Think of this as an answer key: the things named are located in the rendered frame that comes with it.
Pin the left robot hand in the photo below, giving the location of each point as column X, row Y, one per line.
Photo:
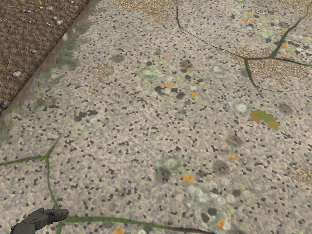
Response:
column 39, row 219

